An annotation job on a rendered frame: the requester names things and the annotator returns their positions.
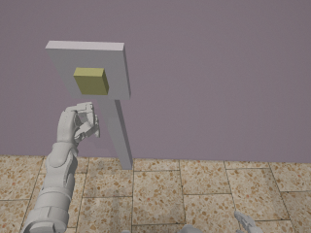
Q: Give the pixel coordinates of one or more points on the panel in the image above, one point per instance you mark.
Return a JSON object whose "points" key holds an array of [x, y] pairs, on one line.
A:
{"points": [[66, 56]]}

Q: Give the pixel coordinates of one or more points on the left robot hand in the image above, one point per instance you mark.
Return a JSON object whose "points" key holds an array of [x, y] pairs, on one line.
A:
{"points": [[72, 129]]}

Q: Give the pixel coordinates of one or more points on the robot left forearm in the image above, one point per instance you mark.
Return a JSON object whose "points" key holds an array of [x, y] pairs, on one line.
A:
{"points": [[50, 213]]}

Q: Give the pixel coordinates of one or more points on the right robot hand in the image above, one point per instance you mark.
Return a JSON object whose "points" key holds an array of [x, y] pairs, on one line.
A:
{"points": [[247, 222]]}

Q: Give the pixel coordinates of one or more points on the button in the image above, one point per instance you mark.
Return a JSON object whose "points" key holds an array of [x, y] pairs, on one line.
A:
{"points": [[91, 81]]}

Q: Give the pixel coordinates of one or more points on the right robot shin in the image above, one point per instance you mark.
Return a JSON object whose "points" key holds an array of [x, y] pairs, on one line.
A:
{"points": [[187, 225]]}

